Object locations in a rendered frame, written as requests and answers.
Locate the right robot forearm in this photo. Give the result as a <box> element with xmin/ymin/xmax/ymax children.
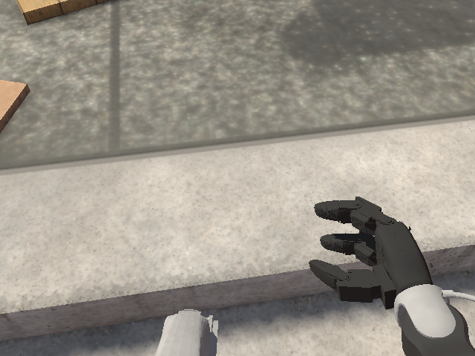
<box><xmin>394</xmin><ymin>284</ymin><xmax>475</xmax><ymax>356</ymax></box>

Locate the robot right hand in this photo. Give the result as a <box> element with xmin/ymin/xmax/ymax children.
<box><xmin>309</xmin><ymin>197</ymin><xmax>433</xmax><ymax>310</ymax></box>

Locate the robot left thigh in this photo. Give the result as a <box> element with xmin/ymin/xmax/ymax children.
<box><xmin>155</xmin><ymin>311</ymin><xmax>219</xmax><ymax>356</ymax></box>

